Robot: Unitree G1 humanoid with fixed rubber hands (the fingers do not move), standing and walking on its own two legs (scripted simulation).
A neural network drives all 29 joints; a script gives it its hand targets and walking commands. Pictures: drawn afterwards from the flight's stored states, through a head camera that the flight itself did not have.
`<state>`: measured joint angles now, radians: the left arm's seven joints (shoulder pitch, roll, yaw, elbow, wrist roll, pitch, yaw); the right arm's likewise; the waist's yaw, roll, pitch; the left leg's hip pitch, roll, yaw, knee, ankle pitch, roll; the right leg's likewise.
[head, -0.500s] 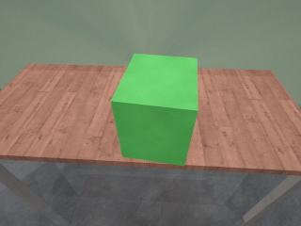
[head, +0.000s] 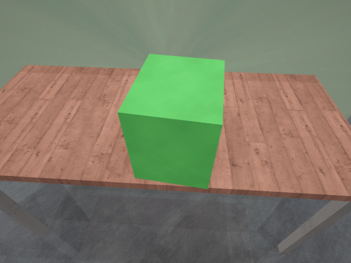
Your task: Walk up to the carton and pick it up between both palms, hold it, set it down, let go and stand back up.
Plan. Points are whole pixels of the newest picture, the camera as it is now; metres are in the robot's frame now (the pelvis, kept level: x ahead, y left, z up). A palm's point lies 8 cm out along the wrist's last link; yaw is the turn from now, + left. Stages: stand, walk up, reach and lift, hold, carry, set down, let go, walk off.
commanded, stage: walk up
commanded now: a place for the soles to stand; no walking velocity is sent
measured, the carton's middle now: (178, 121) +0.49 +0.01 +0.06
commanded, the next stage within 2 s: reach and lift in 0.34 s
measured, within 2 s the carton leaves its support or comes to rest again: neither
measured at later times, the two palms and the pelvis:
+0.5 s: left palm out of the picture +0.12 +0.26 -0.13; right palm out of the picture +0.13 -0.24 -0.13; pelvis -0.02 -0.01 -0.02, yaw +0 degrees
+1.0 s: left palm out of the picture +0.17 +0.26 -0.06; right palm out of the picture +0.15 -0.20 -0.06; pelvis +0.02 +0.02 +0.02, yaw -3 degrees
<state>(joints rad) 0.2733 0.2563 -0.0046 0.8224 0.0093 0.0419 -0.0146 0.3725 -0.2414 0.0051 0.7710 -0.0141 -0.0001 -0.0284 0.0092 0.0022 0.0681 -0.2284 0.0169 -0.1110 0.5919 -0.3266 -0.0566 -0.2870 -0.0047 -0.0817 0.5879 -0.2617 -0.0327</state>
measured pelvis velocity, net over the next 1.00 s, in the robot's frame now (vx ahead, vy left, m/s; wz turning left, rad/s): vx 0.02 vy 0.02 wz -0.05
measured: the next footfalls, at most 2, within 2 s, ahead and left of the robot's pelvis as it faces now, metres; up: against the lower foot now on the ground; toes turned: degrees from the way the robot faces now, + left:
none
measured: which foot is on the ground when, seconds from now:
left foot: down 0.00-1.00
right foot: down 0.00-1.00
